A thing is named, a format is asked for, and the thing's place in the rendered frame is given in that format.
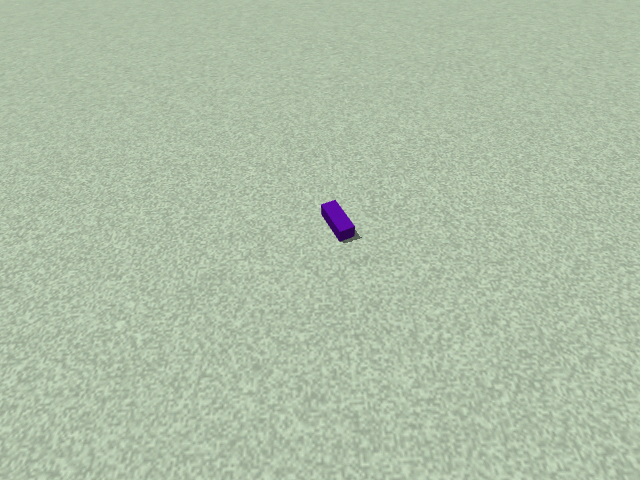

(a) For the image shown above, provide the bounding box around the carton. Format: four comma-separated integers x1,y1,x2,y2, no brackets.
321,200,355,242

